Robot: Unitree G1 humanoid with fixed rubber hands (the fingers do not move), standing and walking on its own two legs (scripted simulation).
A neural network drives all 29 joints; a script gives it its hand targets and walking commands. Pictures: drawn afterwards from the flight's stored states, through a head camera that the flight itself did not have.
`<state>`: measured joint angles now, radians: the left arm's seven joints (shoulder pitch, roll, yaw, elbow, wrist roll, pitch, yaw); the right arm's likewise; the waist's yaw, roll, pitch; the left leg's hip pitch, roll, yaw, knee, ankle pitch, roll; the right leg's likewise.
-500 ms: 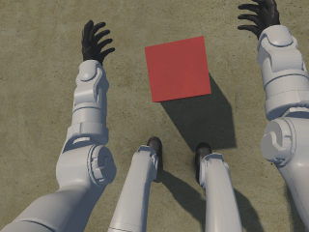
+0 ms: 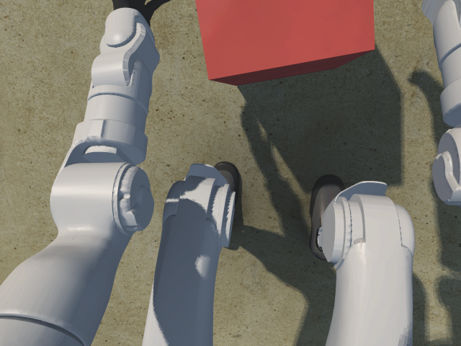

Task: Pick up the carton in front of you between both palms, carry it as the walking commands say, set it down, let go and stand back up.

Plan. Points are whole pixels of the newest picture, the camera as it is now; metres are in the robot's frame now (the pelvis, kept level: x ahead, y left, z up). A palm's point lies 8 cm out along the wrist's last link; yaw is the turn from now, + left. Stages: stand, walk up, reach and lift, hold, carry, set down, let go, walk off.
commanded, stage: reach and lift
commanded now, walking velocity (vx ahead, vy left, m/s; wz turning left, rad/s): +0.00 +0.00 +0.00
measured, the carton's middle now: (278, 8) +0.56 +0.01 -0.29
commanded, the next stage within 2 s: none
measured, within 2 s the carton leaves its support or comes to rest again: leaves its support in 1.00 s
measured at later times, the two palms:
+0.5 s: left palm (162, 9) +0.54 +0.18 -0.21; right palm out of the picture +0.59 -0.16 -0.22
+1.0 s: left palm (169, 0) +0.55 +0.17 -0.20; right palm out of the picture +0.58 -0.14 -0.21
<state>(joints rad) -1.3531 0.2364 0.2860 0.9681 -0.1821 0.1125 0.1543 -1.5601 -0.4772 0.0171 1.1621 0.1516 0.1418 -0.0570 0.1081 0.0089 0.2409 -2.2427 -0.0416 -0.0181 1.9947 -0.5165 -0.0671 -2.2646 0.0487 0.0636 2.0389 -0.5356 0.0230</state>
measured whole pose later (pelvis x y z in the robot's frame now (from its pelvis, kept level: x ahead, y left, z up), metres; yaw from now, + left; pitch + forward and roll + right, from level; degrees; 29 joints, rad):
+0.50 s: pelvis +0.01 +0.00 -0.04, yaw +0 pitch +38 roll +3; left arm -1.47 0.25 0.22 1.12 -0.21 0.04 0.16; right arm -1.62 -0.47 0.08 1.25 0.22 0.08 -0.06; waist 0.08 0.02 0.38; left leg -2.26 -0.03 0.00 2.18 -0.58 -0.06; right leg -2.28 0.03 0.06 2.23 -0.61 0.02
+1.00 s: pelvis +0.01 +0.00 -0.05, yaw +0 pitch +37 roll +3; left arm -1.43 0.20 0.36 0.97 -0.08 0.20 0.11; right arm -1.56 -0.35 -0.08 1.13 0.05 0.19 -0.06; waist 0.07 0.02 0.37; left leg -2.25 -0.05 -0.03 2.20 -0.59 -0.08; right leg -2.27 0.05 0.05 2.25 -0.62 0.01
